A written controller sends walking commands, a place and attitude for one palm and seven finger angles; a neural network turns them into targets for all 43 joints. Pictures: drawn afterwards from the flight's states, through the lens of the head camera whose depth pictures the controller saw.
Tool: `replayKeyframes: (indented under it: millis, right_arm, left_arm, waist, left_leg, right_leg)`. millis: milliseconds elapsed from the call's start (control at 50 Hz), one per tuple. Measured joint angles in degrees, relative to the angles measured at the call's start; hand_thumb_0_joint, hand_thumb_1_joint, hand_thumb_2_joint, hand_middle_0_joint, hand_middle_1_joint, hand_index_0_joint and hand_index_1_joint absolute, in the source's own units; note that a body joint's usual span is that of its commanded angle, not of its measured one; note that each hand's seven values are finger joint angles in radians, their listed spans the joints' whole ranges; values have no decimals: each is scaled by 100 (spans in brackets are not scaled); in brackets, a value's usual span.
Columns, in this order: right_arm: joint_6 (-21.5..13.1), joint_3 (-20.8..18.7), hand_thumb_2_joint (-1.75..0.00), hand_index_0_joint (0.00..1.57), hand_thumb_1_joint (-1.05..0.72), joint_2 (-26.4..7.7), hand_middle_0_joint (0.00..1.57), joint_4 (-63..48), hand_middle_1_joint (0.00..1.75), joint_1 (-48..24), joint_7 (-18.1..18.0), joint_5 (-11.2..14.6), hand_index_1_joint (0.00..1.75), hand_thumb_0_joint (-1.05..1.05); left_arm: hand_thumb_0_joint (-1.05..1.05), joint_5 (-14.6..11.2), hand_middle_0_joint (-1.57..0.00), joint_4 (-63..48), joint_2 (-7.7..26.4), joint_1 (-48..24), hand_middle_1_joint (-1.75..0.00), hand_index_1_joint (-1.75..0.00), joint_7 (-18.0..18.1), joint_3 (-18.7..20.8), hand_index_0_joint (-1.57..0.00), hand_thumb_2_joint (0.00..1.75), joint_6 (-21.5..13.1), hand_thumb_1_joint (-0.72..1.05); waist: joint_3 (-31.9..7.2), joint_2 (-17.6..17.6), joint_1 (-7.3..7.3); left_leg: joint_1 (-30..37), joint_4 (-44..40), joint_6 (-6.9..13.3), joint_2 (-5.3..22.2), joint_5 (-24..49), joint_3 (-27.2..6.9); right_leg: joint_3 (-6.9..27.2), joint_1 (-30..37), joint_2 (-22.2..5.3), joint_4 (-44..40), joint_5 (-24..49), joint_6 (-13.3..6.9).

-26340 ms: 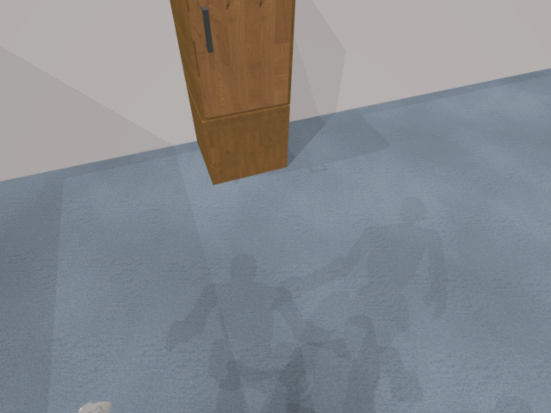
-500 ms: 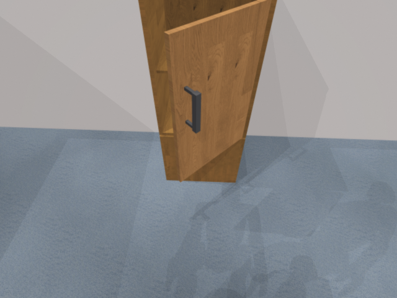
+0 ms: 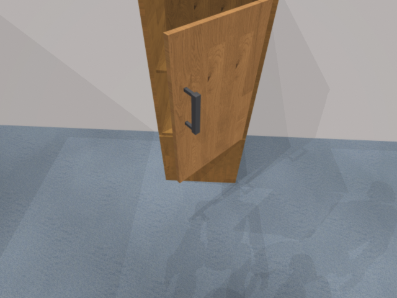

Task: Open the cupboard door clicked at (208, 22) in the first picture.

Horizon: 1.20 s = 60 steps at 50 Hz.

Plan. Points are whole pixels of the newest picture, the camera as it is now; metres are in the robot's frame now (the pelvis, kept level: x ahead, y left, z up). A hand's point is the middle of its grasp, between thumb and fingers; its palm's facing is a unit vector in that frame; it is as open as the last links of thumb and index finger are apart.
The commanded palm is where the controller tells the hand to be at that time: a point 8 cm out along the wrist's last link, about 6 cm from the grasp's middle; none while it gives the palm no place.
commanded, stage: walk to a spot facing it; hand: left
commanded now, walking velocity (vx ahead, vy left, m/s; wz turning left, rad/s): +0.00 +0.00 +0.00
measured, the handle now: (191, 111) +0.60 +0.06 +0.02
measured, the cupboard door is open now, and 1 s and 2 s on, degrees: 44 44 44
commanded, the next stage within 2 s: none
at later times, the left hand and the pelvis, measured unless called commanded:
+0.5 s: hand out of the picture +0.04 +0.19 -0.18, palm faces -0.08 -0.96 -0.26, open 7.3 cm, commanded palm none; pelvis -0.01 -0.02 -0.02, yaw -10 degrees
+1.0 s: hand out of the picture +0.14 +0.19 -0.19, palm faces -0.33 -0.92 -0.21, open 7.4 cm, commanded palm none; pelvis +0.00 +0.02 -0.01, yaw -25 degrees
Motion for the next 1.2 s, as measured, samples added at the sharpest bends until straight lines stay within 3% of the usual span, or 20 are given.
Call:
replayKeyframes:
  millis: [200,400,460,500,560,600,660,800,900,920,980,1020,1060,1120,1200]
  right_arm:
    - [19,-32,-89,19,-91,-33,20,-24,30,-73,-31,-2,30,0]
    - [122,-258,-89,20,-91,-103,20,-565,30,-172,-67,-28,30,0]
    - [118,-303,-89,20,-91,-178,20,-713,30,-198,-59,-51,30,0]
    - [143,-325,-89,20,-91,-261,20,-790,30,-216,-52,-44,30,0]
    - [267,-388,-89,20,-91,-364,20,-841,30,-338,-41,-7,30,0]
    - [309,-405,-89,20,-91,-410,20,-895,30,-474,-34,7,30,1]
    - [294,-404,-89,19,-91,-441,20,-1049,30,-676,-29,21,30,1]
    - [241,-359,-89,19,-91,-383,20,-1400,30,-1066,-31,67,30,1]
    - [100,-266,-89,19,-91,-304,20,-1601,30,-1086,-38,109,30,0]
    - [38,-233,-89,19,-91,-350,20,-1672,30,-1006,-37,91,30,0]
    - [-7,-151,-89,20,-91,-263,20,-1682,30,-852,-52,-23,30,0]
    - [13,-88,-89,20,-91,-216,20,-1662,30,-666,-45,-65,30,0]
    - [36,-61,-89,20,-91,-200,20,-1618,30,-499,-48,-81,30,0]
    - [52,-82,-89,20,-91,-243,20,-1554,30,-304,-46,-88,30,0]
    - [74,-163,-89,20,-90,-385,20,-1489,30,-92,-9,-85,30,0]
  left_arm:
    - [0,2,-20,-54,35,-50,-30,-29,-6,46,-20,90,36,91]
    - [0,69,-20,-500,201,-88,-30,-29,-148,322,-20,90,330,91]
    - [0,82,-20,-678,287,-147,-30,-29,-188,385,-20,90,357,91]
    - [0,93,-20,-789,315,-151,-30,-29,-198,415,-20,90,311,91]
    - [0,106,-20,-899,315,-187,-30,-29,-147,413,-20,90,210,91]
    - [0,91,-20,-954,303,-193,-30,-29,-92,418,-20,90,180,91]
    - [0,78,-20,-1003,285,-150,-30,-29,-52,401,-20,90,167,91]
    - [0,107,-20,-1128,283,-75,-30,-29,-79,382,-21,90,215,91]
    - [0,88,-20,-1219,375,-92,-30,-30,-110,414,-21,90,294,90]
    - [0,64,-20,-1262,370,-61,-30,-30,-123,411,-21,90,320,90]
    - [0,86,-20,-1313,547,-249,-30,-29,-200,458,-21,90,386,91]
    - [0,110,-20,-1360,652,-346,-30,-29,-255,499,-20,90,391,91]
    - [0,98,-20,-1431,714,-419,-30,-29,-301,519,-20,90,387,91]
    - [0,80,-20,-1505,731,-498,-30,-29,-338,499,-20,90,388,91]
    - [0,69,-20,-1507,705,-602,-30,-29,-371,434,-20,90,372,91]
  waist:
    - [8,-2,41]
    - [162,-51,83]
    - [228,-25,137]
    - [242,73,162]
    - [268,156,145]
    - [304,114,186]
    - [317,50,209]
    - [267,-89,279]
    - [175,-207,288]
    - [84,-91,254]
    - [185,-233,277]
    - [210,-260,285]
    - [242,-240,285]
    - [304,-118,233]
    - [357,56,75]
  left_leg:
    - [-3,56,-12,50,-59,60]
    - [-385,693,-19,252,-432,565]
    - [-446,863,-61,346,-532,755]
    - [-524,1098,-133,475,-660,826]
    - [-954,2288,-166,383,-1561,474]
    - [-1246,3180,-197,232,-1672,239]
    - [-1436,3663,-274,147,-1531,70]
    - [-1301,2968,-312,77,-1488,-179]
    - [-703,1300,-229,4,-974,-210]
    - [-526,780,-116,127,-667,-291]
    - [-570,994,-52,184,-609,-102]
    - [-460,873,-80,286,-673,9]
    - [-321,662,-109,389,-600,129]
    - [-162,503,-145,567,-548,344]
    - [-118,703,-248,788,-730,678]
  right_leg:
    - [62,-9,43,0,-3,-8]
    - [541,-759,192,951,-304,-56]
    - [326,-1004,146,1469,-641,-83]
    - [224,-953,188,1317,-409,-140]
    - [243,-965,296,1295,-477,-320]
    - [364,-905,339,1090,-375,-373]
    - [577,-805,411,758,-137,-384]
    - [1053,-775,568,465,110,-307]
    - [1347,-973,685,698,43,-136]
    - [1316,-1101,806,870,-54,-108]
    - [903,-1720,663,2446,-1222,56]
    - [614,-2076,530,3432,-1257,160]
    - [391,-2246,346,3851,-1104,242]
    - [129,-2125,121,3381,-1021,282]
    - [-84,-1629,32,2157,-888,179]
